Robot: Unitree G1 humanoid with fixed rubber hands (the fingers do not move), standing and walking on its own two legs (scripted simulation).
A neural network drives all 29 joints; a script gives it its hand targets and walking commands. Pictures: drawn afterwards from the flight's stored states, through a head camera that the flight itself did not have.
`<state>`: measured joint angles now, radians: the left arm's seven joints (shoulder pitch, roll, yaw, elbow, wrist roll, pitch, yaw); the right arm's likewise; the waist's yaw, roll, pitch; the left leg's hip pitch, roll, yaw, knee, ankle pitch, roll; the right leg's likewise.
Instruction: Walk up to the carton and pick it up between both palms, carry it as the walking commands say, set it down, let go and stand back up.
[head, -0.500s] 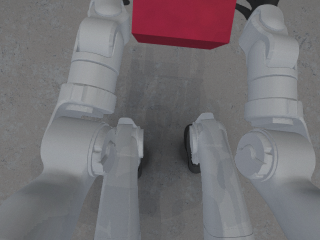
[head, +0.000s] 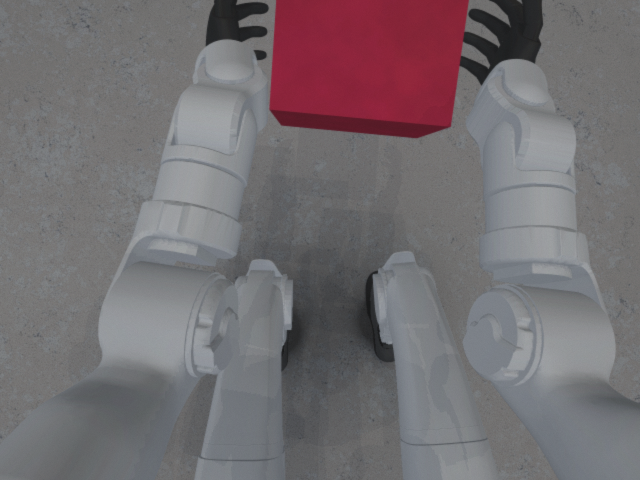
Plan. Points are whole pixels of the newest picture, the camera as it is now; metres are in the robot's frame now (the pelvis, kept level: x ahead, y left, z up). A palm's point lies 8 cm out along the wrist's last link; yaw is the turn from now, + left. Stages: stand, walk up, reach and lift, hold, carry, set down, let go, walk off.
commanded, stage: reach and lift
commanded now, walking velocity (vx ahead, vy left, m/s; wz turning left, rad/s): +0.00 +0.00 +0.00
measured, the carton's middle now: (360, 64) +0.57 -0.06 -0.12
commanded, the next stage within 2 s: none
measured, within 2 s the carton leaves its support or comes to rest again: neither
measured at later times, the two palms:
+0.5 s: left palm out of the picture +0.51 +0.08 +0.10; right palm (627, 0) +0.48 -0.19 +0.11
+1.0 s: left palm out of the picture +0.50 +0.09 +0.16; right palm out of the picture +0.46 -0.19 +0.16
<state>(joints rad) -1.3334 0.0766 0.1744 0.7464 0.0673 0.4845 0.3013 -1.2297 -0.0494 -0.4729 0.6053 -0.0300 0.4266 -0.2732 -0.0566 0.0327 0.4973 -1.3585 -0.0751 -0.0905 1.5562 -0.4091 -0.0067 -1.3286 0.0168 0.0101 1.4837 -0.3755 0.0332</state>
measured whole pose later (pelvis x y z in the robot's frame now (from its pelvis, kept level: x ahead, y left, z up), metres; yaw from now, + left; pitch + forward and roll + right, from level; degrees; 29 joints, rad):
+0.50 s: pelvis +0.06 +0.00 +0.08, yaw +0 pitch +20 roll -3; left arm -0.97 -0.07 0.36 0.90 0.28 0.45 0.12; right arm -0.89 0.05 -0.59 0.78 -0.24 0.41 -0.14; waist -0.08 0.04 -0.10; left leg -1.20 -0.07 -0.10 1.26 -0.40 -0.01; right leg -1.17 0.02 0.01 1.18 -0.37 0.03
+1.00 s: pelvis +0.12 -0.01 +0.16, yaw +0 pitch +15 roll -1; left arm -0.61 -0.16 0.36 0.66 0.32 0.40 0.04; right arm -0.52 0.19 -0.48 0.50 -0.28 0.41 -0.04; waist -0.08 0.03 -0.10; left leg -0.77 -0.04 -0.09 0.83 -0.32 0.00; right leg -0.75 0.02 0.04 0.78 -0.28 0.03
